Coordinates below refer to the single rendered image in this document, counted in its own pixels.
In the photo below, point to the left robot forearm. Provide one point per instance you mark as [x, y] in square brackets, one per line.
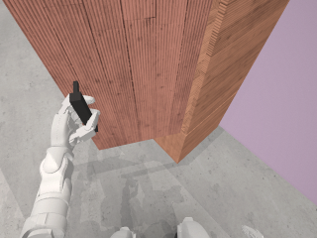
[48, 216]

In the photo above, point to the right robot hand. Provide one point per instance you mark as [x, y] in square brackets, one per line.
[251, 233]

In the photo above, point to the handle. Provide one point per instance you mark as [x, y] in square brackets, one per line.
[79, 104]

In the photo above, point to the robot right shin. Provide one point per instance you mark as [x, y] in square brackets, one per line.
[188, 219]

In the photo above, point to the robot right thigh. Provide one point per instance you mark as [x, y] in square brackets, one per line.
[191, 229]

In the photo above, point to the left robot hand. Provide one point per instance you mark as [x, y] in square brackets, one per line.
[65, 123]

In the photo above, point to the cupboard door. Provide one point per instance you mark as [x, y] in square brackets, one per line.
[136, 58]

